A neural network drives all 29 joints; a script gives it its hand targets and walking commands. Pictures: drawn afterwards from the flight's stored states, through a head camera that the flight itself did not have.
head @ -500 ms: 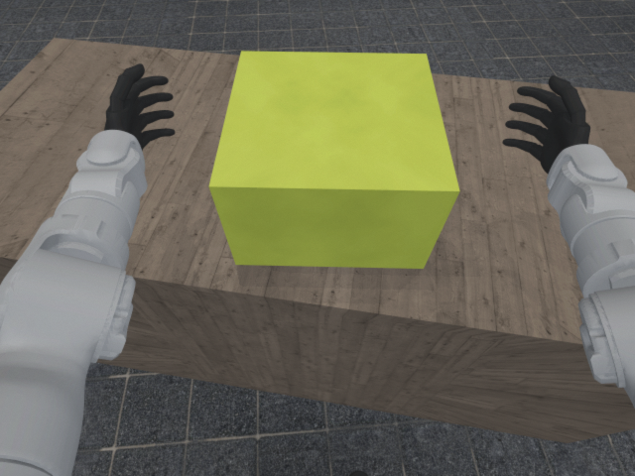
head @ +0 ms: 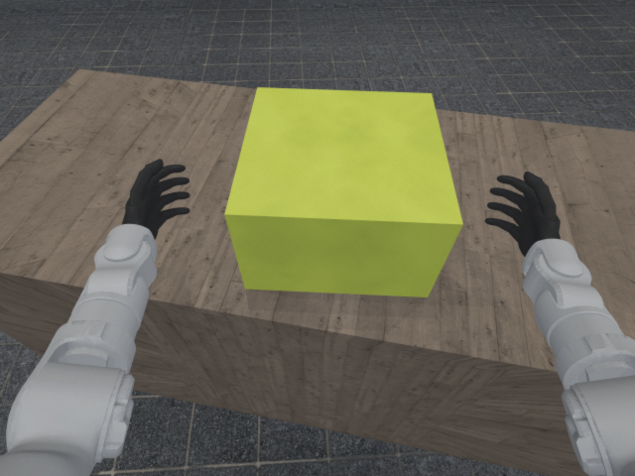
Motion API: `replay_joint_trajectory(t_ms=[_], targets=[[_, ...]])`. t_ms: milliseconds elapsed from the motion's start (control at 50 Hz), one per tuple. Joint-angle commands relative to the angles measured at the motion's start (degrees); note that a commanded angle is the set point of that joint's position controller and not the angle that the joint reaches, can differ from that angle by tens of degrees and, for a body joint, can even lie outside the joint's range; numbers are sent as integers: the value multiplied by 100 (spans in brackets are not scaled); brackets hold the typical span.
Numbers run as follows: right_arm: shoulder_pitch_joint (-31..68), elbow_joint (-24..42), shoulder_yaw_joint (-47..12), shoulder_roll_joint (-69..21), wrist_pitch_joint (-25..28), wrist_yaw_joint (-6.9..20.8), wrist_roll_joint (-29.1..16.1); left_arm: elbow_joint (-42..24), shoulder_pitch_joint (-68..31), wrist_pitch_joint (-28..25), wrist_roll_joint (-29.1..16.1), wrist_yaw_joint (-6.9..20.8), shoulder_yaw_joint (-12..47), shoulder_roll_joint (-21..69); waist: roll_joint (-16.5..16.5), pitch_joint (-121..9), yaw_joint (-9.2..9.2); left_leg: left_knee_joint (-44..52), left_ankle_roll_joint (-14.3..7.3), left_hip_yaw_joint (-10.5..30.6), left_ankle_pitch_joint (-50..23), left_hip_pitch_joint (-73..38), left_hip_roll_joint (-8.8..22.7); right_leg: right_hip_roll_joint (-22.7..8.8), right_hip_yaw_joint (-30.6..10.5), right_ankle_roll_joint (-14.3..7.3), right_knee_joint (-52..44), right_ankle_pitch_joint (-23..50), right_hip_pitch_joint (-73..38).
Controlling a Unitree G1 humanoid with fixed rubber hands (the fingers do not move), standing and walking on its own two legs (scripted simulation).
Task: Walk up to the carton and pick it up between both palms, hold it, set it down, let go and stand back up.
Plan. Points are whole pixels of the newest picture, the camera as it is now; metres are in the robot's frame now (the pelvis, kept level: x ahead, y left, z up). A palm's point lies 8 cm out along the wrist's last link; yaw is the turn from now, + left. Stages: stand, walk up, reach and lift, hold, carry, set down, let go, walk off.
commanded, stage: set down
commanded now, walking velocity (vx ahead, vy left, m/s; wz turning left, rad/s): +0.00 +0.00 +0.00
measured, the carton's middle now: (340, 189) +0.56 -0.03 +0.01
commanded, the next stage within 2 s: let go in 1.86 s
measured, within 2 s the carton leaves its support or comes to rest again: neither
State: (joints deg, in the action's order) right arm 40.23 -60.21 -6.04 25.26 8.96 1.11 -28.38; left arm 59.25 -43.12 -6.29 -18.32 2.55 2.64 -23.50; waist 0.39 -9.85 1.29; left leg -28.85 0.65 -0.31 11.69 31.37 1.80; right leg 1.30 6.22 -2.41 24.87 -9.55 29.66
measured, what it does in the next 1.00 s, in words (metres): stands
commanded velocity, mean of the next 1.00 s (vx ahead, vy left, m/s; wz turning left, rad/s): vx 0.00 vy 0.00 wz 0.00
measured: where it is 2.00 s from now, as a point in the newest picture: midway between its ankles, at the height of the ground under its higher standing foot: outside the picture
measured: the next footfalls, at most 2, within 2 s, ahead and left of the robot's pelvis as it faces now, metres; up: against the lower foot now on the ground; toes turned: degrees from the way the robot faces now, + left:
none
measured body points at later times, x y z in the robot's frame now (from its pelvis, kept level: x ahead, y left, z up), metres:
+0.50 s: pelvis +0.00 +0.00 +0.01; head +0.02 +0.01 +0.45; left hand +0.36 +0.24 +0.04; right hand +0.34 -0.25 +0.03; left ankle +0.01 +0.12 -0.73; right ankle +0.02 -0.09 -0.73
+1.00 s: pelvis +0.01 +0.00 +0.01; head +0.03 +0.01 +0.46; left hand +0.30 +0.23 -0.01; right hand +0.28 -0.25 -0.01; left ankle +0.01 +0.12 -0.73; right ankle +0.02 -0.09 -0.73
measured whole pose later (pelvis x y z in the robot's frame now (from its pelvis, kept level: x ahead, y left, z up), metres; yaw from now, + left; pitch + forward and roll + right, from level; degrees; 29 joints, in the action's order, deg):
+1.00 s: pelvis +0.01 +0.00 +0.01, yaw -1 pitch +1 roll +0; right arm 4.7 -40.6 -1.4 17.1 14.2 1.9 -19.8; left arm 37.5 -6.8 -10.3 -12.9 0.2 1.1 -16.8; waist -0.7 0.2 -0.1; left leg -24.9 0.3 -2.3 13.5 12.5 1.6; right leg 1.3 4.1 -2.3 23.4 -12.0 12.6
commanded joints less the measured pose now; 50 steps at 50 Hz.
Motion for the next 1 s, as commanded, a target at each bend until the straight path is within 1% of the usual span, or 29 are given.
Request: replay_joint_trajectory(t_ms=[0,40,60,80,100,120,140,180,220,280,300,320,340,360,400,480,540,560,580,640,660,680,700,780,800,820,840,900,980], targets=[[2591,1406,457,1375,36,129,34,-1275,-2807,-80,-147,-97,-100,-1103,179,-2850,59,76,89,163,-1314,-1678,-259,95,-421,305,-85,1213,-1249],[2125,1296,351,1163,-71,157,33,-1091,-2463,-95,-184,-131,22,-998,85,-2605,9,188,31,177,-923,-1770,-194,58,-398,261,-162,774,-1176],[1142,959,74,926,-65,179,19,-704,-1291,-81,-21,-104,7,-658,-101,-2243,-49,215,-36,211,-1109,-1952,-221,62,-476,274,-239,1070,-1429],[2286,1293,382,1143,-94,139,99,-793,-2429,-43,-137,-72,-40,-1009,-115,-2405,20,174,-16,202,-929,-1594,-252,-8,-528,278,-183,880,-1263],[1295,776,41,880,-126,157,63,-208,-1371,-16,16,-52,-30,-626,-293,-1917,-83,303,-58,227,-902,-1723,-205,0,-542,300,-222,872,-1441],[1656,934,155,962,-115,142,182,-301,-1829,-1,-10,-36,22,-716,-296,-1806,-16,360,-119,170,-658,-1452,-244,-31,-572,293,-273,605,-1406],[1404,1014,67,820,-96,132,176,-333,-1625,-58,85,-47,-87,-675,-263,-1848,-205,447,-121,159,-618,-1388,-214,-53,-641,298,-266,655,-1535],[459,1018,-107,603,124,104,208,-656,-564,-172,265,24,-288,-449,-244,-1832,-174,402,-56,219,-1318,-1705,-229,-43,-686,299,-262,1340,-2025],[616,1327,174,725,314,32,318,-1090,-841,-242,327,91,-497,-661,-252,-1987,-130,422,-31,155,-1617,-1579,-286,30,-667,352,-172,1900,-2346],[865,1400,465,871,358,-11,414,-1437,-1193,-270,332,-16,-599,-852,194,-1826,-119,443,57,114,-1323,-1693,-289,61,-616,275,-256,1246,-1951],[275,1501,336,639,379,0,313,-1609,-420,-315,435,-47,-592,-542,-17,-1692,-242,445,72,116,-1404,-2004,-243,70,-611,266,-317,1088,-1944],[740,1796,615,834,394,-7,422,-1876,-876,-294,380,-68,-605,-756,37,-1919,-155,379,44,96,-1337,-2011,-253,100,-556,261,-354,1003,-1744],[-884,1611,299,493,490,21,395,-1778,714,-353,509,-29,-645,-286,49,-1543,-273,400,66,71,-1559,-2304,-219,84,-652,239,-362,1291,-2025],[760,1937,802,823,482,-17,563,-1990,-905,-350,329,-44,-606,-673,59,-1811,-62,366,76,56,-1280,-2033,-231,69,-580,252,-342,974,-1738],[-289,1781,535,682,475,65,450,-2064,79,-395,301,-91,-421,-351,155,-1634,-117,481,34,143,-1012,-2210,-163,57,-571,121,-417,680,-1852],[-124,2030,791,587,493,117,613,-2139,-29,-561,99,-226,-183,-324,81,-1575,-16,484,38,188,-314,-1957,-137,-22,-556,90,-353,100,-1509],[-591,2040,688,527,550,89,574,-2210,457,-639,190,-189,-315,-416,-16,-1435,-41,438,35,168,-838,-2013,-186,2,-618,143,-332,597,-1834],[-1539,1961,496,309,596,69,598,-2050,1513,-687,273,-110,-316,-180,-324,-1149,-22,481,-32,118,-1071,-2004,-204,-13,-621,180,-391,997,-2169],[-310,2117,770,546,557,7,615,-2149,255,-684,199,-91,-367,-647,-119,-1303,-11,484,-52,122,-805,-1686,-251,-62,-669,218,-308,774,-2048],[-1662,2077,463,227,671,-1,617,-2145,1811,-673,393,-36,-513,-289,-94,-847,-202,479,-4,102,-1323,-2037,-234,-36,-724,158,-356,1110,-2312],[-920,2352,696,413,671,-1,602,-2493,991,-697,292,-52,-506,-557,-24,-992,-91,503,-34,92,-1119,-1860,-255,-71,-734,205,-345,909,-2200],[-2332,1799,465,268,661,39,647,-2214,2315,-644,468,-29,-475,-128,-90,-518,-114,603,6,125,-1333,-2149,-238,6,-712,161,-470,1084,-2352],[-1206,2300,748,397,685,34,671,-2619,1296,-677,339,-76,-447,-401,-12,-830,-97,562,9,124,-1180,-2059,-232,-12,-703,201,-478,795,-2139],[-1624,2519,769,264,751,77,725,-2823,1595,-766,316,-246,-371,-312,159,-567,-150,610,10,63,-730,-2129,-165,-55,-690,128,-462,427,-1998],[-2899,1524,405,61,633,131,783,-1918,3061,-543,655,-125,-212,367,-26,156,-114,722,48,141,-836,-2402,-167,9,-706,39,-590,548,-2254],[-1397,2726,749,251,724,86,699,-3002,1493,-614,385,-167,-289,-307,95,-673,-169,581,35,65,-901,-2210,-194,-41,-658,138,-468,486,-2106],[-2376,2185,622,18,698,123,751,-2372,2461,-592,544,-196,-377,-14,55,-261,-218,621,29,115,-783,-2149,-164,-65,-738,89,-520,562,-2127],[-2324,2713,667,20,691,82,883,-3048,2386,-570,531,-245,-362,-127,36,-310,-167,746,-72,80,-747,-2300,-217,-35,-697,133,-532,559,-2251],[-2810,2770,873,-6,700,39,1090,-3015,2755,-510,643,-288,-490,-46,61,-378,-55,660,3,-61,-1057,-2261,-266,-26,-698,151,-450,948,-2364]])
